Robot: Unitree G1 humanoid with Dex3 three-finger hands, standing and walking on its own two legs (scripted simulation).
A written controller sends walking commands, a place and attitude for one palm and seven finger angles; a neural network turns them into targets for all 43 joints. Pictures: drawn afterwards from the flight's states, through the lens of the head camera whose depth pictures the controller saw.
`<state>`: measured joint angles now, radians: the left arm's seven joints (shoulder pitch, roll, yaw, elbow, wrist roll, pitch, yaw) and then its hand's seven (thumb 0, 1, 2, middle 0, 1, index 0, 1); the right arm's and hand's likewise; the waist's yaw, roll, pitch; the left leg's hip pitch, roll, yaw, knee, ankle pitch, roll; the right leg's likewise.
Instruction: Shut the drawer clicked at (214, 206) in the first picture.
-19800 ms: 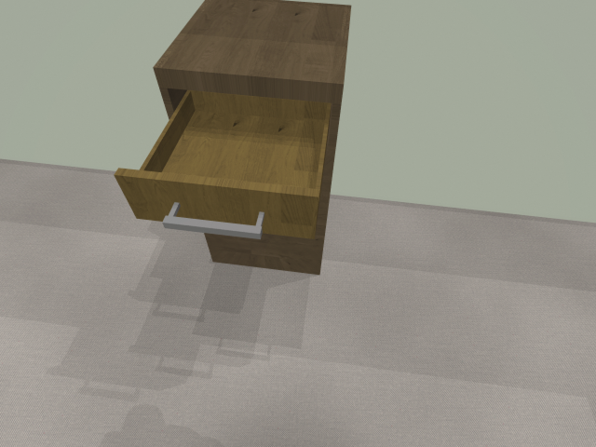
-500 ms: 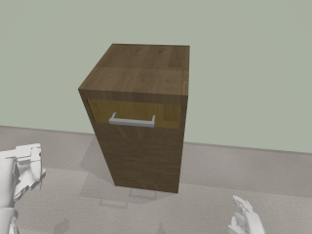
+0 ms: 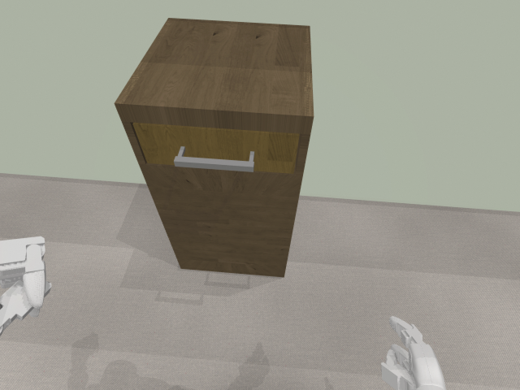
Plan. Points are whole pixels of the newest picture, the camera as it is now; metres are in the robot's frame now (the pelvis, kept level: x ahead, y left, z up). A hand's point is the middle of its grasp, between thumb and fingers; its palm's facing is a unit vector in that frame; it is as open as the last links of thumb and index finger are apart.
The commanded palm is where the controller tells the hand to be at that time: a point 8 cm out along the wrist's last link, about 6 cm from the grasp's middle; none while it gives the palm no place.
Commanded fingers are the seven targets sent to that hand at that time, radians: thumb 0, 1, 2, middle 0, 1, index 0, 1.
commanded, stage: step back with the hand held close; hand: left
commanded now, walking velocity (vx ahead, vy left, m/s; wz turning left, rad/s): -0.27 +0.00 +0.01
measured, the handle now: (215, 158) +0.62 +0.14 -0.07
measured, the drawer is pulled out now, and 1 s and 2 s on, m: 0.00 0.00 0.00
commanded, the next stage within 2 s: stop stepping back and stand still in 0.94 s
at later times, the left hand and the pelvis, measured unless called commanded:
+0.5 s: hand (23, 331) +0.15 +0.24 +0.16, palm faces +0.36 -0.76 -0.54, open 3.3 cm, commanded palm +0.07 +0.27 +0.18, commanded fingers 0.00 0.90 0.90 -1.40 -1.60 -1.40 -1.60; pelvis -0.05 -0.01 -0.01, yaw +2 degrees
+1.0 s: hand out of the picture +0.08 +0.20 +0.17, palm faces +0.27 -0.85 -0.46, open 3.3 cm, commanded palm +0.01 +0.25 +0.18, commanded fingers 0.00 0.90 0.90 -1.40 -1.60 -1.40 -1.60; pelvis -0.13 -0.03 +0.00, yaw -2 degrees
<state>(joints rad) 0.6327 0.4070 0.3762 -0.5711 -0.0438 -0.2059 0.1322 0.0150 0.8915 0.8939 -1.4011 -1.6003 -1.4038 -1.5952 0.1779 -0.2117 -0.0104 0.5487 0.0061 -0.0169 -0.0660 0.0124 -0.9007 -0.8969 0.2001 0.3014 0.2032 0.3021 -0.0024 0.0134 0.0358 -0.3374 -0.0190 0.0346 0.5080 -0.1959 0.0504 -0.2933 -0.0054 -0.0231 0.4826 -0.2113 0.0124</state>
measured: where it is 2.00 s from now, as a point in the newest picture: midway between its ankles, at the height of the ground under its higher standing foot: outside the picture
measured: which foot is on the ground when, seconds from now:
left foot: down 0.00-1.00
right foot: down 0.00-0.70, up 0.72-1.00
